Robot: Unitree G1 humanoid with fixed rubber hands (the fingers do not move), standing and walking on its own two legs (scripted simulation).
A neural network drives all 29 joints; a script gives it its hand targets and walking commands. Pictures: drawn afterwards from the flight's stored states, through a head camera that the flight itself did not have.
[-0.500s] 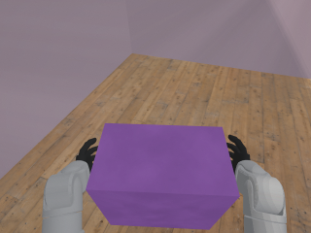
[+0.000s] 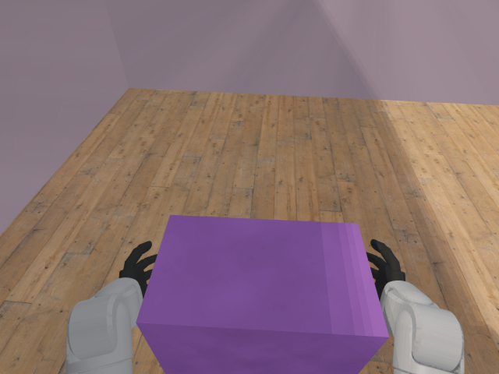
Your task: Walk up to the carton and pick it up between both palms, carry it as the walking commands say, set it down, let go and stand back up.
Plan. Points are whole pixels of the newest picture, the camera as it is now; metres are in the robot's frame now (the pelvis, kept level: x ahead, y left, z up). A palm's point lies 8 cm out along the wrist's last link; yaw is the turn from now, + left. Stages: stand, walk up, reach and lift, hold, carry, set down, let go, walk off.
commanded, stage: carry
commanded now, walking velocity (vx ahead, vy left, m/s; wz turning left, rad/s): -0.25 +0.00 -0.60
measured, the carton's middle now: (258, 311) +0.23 +0.01 +0.01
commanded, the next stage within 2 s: none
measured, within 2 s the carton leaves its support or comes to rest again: neither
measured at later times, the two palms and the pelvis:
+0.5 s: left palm out of the picture +0.09 +0.10 +0.06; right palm out of the picture +0.02 -0.26 +0.07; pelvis -0.18 -0.02 -0.01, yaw -9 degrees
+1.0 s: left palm out of the picture -0.02 +0.12 +0.06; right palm out of the picture -0.08 -0.24 +0.07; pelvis -0.29 -0.02 -0.01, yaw -9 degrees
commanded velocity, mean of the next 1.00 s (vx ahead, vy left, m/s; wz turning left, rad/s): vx -0.01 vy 0.00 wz -0.04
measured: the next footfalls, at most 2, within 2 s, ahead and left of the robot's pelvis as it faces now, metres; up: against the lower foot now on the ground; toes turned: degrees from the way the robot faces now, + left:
right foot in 0.22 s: -0.08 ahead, -0.15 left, +0.00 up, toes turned -13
left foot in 0.54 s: -0.14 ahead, +0.08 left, +0.00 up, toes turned -3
